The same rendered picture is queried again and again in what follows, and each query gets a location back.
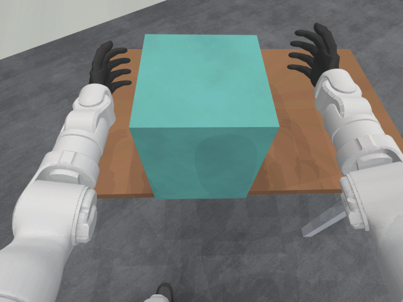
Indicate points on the left robot hand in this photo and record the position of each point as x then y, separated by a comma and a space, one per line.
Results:
102, 66

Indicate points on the robot left foot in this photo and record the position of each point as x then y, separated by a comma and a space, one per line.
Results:
166, 290

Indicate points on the robot right upper arm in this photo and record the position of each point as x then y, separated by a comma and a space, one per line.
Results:
373, 200

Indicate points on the right robot hand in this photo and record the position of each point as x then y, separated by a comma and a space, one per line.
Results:
324, 53

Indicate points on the right robot forearm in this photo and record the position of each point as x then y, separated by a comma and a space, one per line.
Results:
354, 131

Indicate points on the robot left upper arm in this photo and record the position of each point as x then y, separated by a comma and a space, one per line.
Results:
52, 218

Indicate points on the table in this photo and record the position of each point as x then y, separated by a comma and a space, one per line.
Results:
301, 159

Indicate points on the left robot forearm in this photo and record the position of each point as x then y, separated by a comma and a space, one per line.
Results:
80, 144

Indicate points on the carton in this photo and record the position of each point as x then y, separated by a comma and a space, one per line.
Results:
203, 117

